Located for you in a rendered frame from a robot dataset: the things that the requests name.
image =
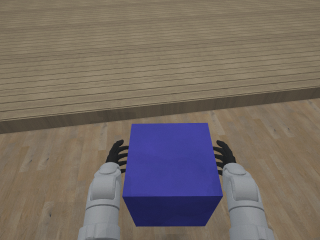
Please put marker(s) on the carton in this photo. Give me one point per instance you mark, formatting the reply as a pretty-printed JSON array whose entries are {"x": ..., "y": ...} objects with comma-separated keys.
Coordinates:
[{"x": 171, "y": 177}]

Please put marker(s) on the left robot forearm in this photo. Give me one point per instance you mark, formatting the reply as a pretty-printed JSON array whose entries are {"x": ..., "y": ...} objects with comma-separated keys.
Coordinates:
[{"x": 103, "y": 205}]

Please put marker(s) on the robot left hand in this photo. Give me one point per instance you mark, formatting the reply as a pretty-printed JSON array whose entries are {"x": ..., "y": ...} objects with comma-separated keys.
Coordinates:
[{"x": 114, "y": 155}]

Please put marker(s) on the right robot forearm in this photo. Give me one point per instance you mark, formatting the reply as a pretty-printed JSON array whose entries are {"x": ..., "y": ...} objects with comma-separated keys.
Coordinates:
[{"x": 245, "y": 206}]

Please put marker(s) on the robot right hand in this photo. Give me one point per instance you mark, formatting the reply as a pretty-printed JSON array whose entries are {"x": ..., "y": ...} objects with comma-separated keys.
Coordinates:
[{"x": 226, "y": 157}]

